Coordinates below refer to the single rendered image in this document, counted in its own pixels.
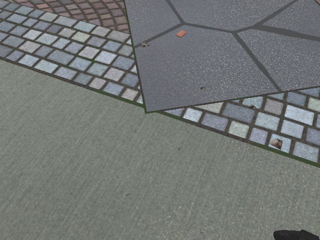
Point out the right robot hand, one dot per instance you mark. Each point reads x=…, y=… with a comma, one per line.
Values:
x=294, y=235

